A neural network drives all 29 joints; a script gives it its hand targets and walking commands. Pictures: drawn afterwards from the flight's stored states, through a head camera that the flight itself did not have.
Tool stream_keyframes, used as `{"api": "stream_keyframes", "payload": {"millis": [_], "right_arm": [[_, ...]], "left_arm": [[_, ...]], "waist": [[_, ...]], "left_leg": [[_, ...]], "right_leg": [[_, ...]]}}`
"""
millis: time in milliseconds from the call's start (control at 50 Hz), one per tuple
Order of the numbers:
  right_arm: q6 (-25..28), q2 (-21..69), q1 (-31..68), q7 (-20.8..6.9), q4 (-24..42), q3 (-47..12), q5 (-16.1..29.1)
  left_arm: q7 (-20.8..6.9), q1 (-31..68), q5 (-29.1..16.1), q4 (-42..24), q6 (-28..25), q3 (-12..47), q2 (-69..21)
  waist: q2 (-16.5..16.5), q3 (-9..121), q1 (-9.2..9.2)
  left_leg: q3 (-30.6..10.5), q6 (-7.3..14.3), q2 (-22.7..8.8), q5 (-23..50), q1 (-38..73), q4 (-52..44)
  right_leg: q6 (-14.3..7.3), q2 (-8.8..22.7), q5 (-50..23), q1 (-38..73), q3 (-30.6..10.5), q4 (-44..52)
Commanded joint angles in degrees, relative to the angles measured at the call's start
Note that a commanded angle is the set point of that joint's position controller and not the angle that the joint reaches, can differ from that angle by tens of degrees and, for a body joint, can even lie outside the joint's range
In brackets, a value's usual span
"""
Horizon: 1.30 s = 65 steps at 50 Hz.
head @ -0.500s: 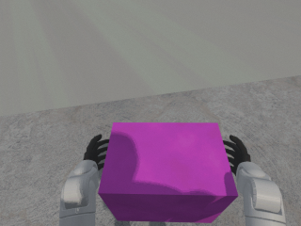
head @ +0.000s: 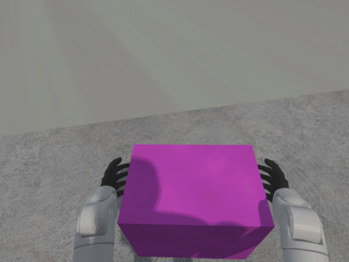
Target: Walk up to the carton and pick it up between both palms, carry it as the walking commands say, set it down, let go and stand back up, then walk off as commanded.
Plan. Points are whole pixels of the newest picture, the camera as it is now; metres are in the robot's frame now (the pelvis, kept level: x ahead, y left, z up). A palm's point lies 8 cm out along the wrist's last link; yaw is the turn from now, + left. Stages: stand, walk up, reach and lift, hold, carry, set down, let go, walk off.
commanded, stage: carry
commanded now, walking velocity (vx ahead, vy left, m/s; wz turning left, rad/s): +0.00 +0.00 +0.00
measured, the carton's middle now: (191, 204) +0.27 +0.00 -0.04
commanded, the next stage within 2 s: hold in 0.36 s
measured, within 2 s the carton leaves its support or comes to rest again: neither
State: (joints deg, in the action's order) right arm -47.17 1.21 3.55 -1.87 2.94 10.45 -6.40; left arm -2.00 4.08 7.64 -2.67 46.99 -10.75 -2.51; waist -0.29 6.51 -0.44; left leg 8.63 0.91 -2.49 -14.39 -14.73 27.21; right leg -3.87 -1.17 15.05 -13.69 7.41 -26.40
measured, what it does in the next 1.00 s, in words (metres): stands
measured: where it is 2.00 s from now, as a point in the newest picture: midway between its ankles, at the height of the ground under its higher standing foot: outside the picture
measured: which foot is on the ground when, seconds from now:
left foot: down 0.00-1.00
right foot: down 0.00-1.00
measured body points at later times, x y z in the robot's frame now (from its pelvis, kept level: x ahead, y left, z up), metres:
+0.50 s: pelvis -0.01 +0.01 +0.01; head -0.01 +0.00 +0.46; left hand +0.27 +0.20 +0.02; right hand +0.27 -0.18 +0.02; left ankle +0.00 +0.11 -0.74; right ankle -0.01 -0.07 -0.74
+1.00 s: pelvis -0.02 +0.00 +0.00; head -0.05 +0.00 +0.45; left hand +0.25 +0.20 +0.02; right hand +0.25 -0.18 +0.01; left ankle +0.00 +0.11 -0.74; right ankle -0.01 -0.07 -0.74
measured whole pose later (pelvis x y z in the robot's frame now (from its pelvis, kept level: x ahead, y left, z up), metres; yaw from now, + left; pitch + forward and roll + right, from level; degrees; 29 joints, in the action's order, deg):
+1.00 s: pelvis -0.02 +0.00 +0.00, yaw -1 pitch -7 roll +1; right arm -37.1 -2.5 5.4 0.2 -9.8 6.9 -5.8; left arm -0.3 6.5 6.3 10.9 37.0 -8.7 0.1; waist 0.1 -4.0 2.2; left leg 4.8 1.2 0.2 -11.5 -3.9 22.8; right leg -3.6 -1.8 12.9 -4.1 3.4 -24.2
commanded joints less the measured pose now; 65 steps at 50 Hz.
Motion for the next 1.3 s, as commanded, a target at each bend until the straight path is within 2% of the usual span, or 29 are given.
{"api": "stream_keyframes", "payload": {"millis": [0,340,360,380,400,440,480,520,560,680,780,800,840,940,980,1000,1040,1100,1160,1200,1280], "right_arm": [[1.54,31.7,21.58,-4.62,6.77,-28.87,9.68],[4.75,29.58,22.51,-4.74,2.57,-26.11,8.61],[4.89,17.94,15.35,-3.42,-9.5,-16.78,3.31],[8.37,16.63,20.84,-2.68,-4.0,-18.61,4.36],[9.65,16.71,23.49,-2.88,-2.57,-19.64,5.58],[11.09,17.86,21.48,-2.25,0.5,-22.84,7.24],[12.03,17.83,18.96,-1.81,3.2,-25.26,8.45],[12.43,16.65,15.97,-1.1,2.93,-24.72,7.8],[12.69,15.61,14.78,-0.46,2.46,-24.04,7.12],[13.06,14.8,16.52,0.76,0.08,-22.16,6.37],[13.18,15.98,19.16,0.93,-2.68,-21.23,6.52],[12.18,14.43,11.96,-0.23,4.23,-22.06,7.09],[11.1,14.42,13.88,-1.03,1.08,-20.94,7.3],[12.26,18.62,24.18,-4.68,-3.4,-23.15,8.01],[13.5,22.62,27.62,-6.18,-6.56,-23.48,7.58],[14.16,24.98,29.39,-6.83,-8.43,-23.52,7.08],[15.57,29.19,32.9,-7.89,-12.65,-22.41,5.45],[17.53,36.08,37.44,-9.7,-19.3,-20.16,3.22],[18.78,42.29,39.89,-11.56,-25.3,-16.89,0.57],[19.25,44.35,40.14,-12.44,-28.49,-14.51,-1.09],[20.62,45.33,40.18,-13.48,-30.86,-12.41,-2.32]], "left_arm": [[-3.89,21.87,-9.38,-6.26,-1.87,28.74,-31.93],[-3.97,22.69,-8.83,-2.32,-4.99,26.38,-29.94],[-3.0,17.79,-4.22,9.87,-5.43,16.85,-15.13],[-2.71,22.53,-5.25,5.28,-9.04,18.99,-13.11],[-2.07,23.08,-5.09,4.41,-10.21,18.35,-13.56],[-1.11,19.57,-6.74,1.16,-11.93,19.72,-14.51],[-0.73,16.31,-8.17,-1.63,-12.71,21.08,-14.87],[-0.66,15.51,-9.12,-3.76,-12.82,22.11,-13.0],[-0.65,15.58,-9.62,-4.49,-12.81,22.33,-10.95],[-0.88,17.13,-10.18,-1.64,-12.68,21.03,-8.56],[-1.16,19.23,-10.31,0.87,-12.29,19.95,-9.5],[-3.83,13.53,-13.02,-4.57,-11.32,27.3,-15.26],[-4.31,15.44,-11.47,-0.82,-10.76,24.02,-13.99],[-4.54,20.7,-7.82,4.72,-12.0,18.55,-16.67],[-5.09,23.7,-6.48,7.82,-12.81,18.07,-20.32],[-5.62,25.77,-6.05,9.31,-13.27,18.13,-22.5],[-6.98,30.36,-5.52,12.95,-14.14,18.5,-27.24],[-10.02,36.9,-5.0,18.4,-15.75,19.0,-34.91],[-13.02,40.92,-2.92,23.13,-17.33,17.12,-41.44],[-14.42,41.54,-1.25,26.08,-18.09,14.78,-43.42],[-15.56,39.62,1.4,29.98,-19.65,10.9,-44.29]], "waist": [[-0.18,8.56,0.05],[0.14,9.16,0.19],[4.42,-8.99,1.05],[3.97,-8.01,0.1],[4.1,-5.55,1.52],[1.83,0.79,3.65],[1.1,6.57,4.38],[0.55,7.03,3.28],[0.34,5.03,2.84],[1.08,-0.86,3.41],[1.75,-1.66,3.7],[-0.82,2.07,-4.02],[-0.11,-1.14,-2.11],[-0.1,-2.44,5.21],[0.27,-2.03,6.52],[0.09,-1.85,6.73],[0.18,-1.37,5.91],[0.66,0.3,3.69],[1.23,0.82,1.48],[1.09,1.59,0.68],[0.5,4.74,1.05]], "left_leg": [[-5.65,1.41,-6.59,7.16,2.02,-3.66],[-6.03,1.32,-6.84,7.71,1.75,-3.92],[-9.45,2.37,2.69,8.56,12.65,-8.37],[-10.77,2.79,2.29,7.14,11.63,-8.0],[-11.04,2.87,2.12,7.78,13.6,-7.93],[-11.22,2.99,1.69,15.29,17.22,-7.05],[-11.19,2.45,1.82,23.39,19.63,-6.81],[-11.07,2.05,2.15,24.78,21.29,-7.43],[-10.88,2.05,2.18,22.63,21.43,-8.04],[-10.65,2.28,1.68,13.99,19.59,-8.09],[-10.39,2.1,1.94,10.52,18.66,-6.96],[-13.42,0.84,3.59,14.43,16.33,-8.22],[-13.0,0.93,4.3,13.14,14.09,-8.81],[-12.29,1.32,4.25,4.76,10.79,-7.08],[-12.15,1.29,4.33,2.78,10.5,-6.18],[-12.08,1.2,4.46,1.81,9.99,-5.71],[-12.21,0.97,4.73,0.47,9.78,-4.74],[-12.72,0.66,5.12,0.53,9.59,-3.4],[-13.66,0.68,5.49,2.18,7.18,-2.7],[-14.04,0.82,5.64,3.92,5.24,-2.38],[-14.59,1.17,5.53,8.64,1.98,-1.16]], "right_leg": [[-0.1,9.69,-12.73,3.75,-8.17,4.46],[-0.04,9.23,-12.64,4.16,-7.97,3.76],[-0.44,-0.1,-9.57,6.48,-10.88,10.07],[-0.35,-0.15,-7.13,5.92,-11.39,10.57],[-0.45,-0.05,-7.25,7.19,-11.19,10.38],[-0.04,-0.06,-15.11,10.67,-11.56,9.49],[0.22,0.04,-24.54,14.7,-11.71,8.22],[0.15,0.1,-27.59,15.38,-11.7,8.48],[0.02,0.14,-25.83,14.33,-11.53,9.19],[-0.59,0.32,-14.62,10.89,-10.86,10.64],[-0.77,0.46,-10.74,10.11,-10.87,10.54],[0.64,0.0,-18.22,13.46,-14.17,8.06],[1.38,0.58,-15.82,10.99,-14.1,8.42],[0.65,0.57,-2.93,8.42,-14.41,7.39],[0.52,0.51,0.17,7.36,-14.97,6.79],[0.49,0.49,1.63,7.05,-15.19,6.66],[0.16,0.57,4.26,5.64,-15.46,6.63],[-0.2,0.74,4.56,4.12,-15.54,6.57],[0.04,0.2,0.9,3.64,-15.19,4.88],[0.27,-0.14,-2.5,3.8,-14.95,3.69],[0.79,-0.56,-9.98,3.86,-14.78,1.25]]}}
